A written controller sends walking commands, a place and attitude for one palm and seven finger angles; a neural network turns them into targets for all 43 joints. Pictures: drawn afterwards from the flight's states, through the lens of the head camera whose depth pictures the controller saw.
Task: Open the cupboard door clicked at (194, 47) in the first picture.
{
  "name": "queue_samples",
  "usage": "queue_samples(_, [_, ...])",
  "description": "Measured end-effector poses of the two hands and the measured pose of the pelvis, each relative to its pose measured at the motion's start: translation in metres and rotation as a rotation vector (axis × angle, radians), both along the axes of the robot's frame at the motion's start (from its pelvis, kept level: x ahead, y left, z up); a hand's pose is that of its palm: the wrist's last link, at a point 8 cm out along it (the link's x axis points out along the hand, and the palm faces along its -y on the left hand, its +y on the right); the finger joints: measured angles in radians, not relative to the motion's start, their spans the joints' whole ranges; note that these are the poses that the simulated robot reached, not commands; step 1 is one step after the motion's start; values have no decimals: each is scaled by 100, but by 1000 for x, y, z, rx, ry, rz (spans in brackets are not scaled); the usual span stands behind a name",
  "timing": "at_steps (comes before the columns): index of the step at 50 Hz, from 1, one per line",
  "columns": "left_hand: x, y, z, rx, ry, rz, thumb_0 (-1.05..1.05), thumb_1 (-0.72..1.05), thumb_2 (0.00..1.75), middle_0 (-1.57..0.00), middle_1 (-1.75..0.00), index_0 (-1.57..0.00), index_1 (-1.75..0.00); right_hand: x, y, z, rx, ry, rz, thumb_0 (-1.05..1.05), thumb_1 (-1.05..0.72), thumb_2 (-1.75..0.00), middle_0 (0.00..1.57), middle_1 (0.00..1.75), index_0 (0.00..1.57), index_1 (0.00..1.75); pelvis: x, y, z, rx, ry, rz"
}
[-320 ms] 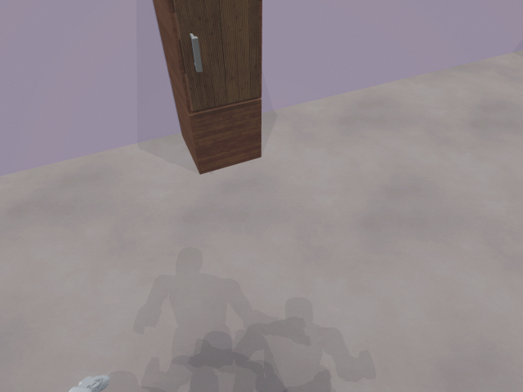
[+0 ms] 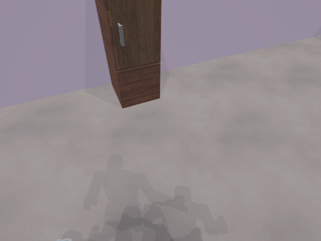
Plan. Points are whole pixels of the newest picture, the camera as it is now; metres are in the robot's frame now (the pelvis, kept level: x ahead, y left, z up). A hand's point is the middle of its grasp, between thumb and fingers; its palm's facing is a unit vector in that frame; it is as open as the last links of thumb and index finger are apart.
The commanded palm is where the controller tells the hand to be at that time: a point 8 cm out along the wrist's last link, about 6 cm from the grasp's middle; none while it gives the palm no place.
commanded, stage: stand and wait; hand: left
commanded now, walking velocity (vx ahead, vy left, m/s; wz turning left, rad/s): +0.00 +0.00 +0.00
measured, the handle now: (120, 34) +1.34 +0.34 -0.07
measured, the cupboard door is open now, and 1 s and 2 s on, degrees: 0 0 0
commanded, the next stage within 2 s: look at it before walking up in 0.50 s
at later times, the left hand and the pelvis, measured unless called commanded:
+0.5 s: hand out of the picture +0.06 +0.24 -0.15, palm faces -0.03 -0.94 -0.33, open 7.4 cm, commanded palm none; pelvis -0.01 +0.00 +0.00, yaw +0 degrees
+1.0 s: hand out of the picture +0.07 +0.25 -0.15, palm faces -0.03 -0.94 -0.33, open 7.4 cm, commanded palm none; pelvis +0.00 +0.00 +0.01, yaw +0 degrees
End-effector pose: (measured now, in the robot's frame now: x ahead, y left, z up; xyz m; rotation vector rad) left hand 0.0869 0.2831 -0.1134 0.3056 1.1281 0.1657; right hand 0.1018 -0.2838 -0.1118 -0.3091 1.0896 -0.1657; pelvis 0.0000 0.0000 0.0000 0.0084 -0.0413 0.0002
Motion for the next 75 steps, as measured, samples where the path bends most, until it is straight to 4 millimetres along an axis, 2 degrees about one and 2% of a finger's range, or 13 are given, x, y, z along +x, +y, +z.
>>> queue_samples(11, [-30,5,-3,11,77,23,0,90,90,-20,-30,-20,-30,-39,-13,-5,-17,99,-34,0,-90,-90,21,30,21,30,-9,-3,2,-3,0,0])
queue_samples(20, [-36,7,-2,17,98,26,0,90,90,-20,-30,-20,-30,-57,-13,-8,-11,145,-50,0,-90,-90,21,30,21,30,-11,-3,3,-3,2,-1])
queue_samples(27, [-31,6,-2,14,86,20,0,90,90,-20,-30,-20,-30,-56,-11,-8,-5,141,-53,0,-90,-90,21,30,21,30,-11,-3,4,-3,3,-2])
queue_samples(40, [-19,5,-1,7,69,12,0,90,90,-20,-30,-20,-30,-41,-8,-4,-7,115,-45,0,-90,-90,21,30,21,30,-6,-1,5,-3,7,-3])
queue_samples(63, [-18,7,0,16,82,26,0,90,90,-20,-30,-20,-30,-23,-9,-2,-12,102,-33,0,-90,-90,21,30,21,30,2,-2,6,-4,5,-2])
queue_samples(69, [-27,-6,-12,-25,131,30,0,91,90,-20,-30,-20,-30,-33,4,-12,23,121,-61,0,-90,-90,20,30,21,30,13,-1,1,-7,12,-39])
queue_samples(75, [-36,-28,-32,-91,240,15,0,91,90,-20,-30,-20,-30,-60,21,-29,74,174,-153,0,-90,-90,20,30,21,30,36,-2,-8,2,30,-100])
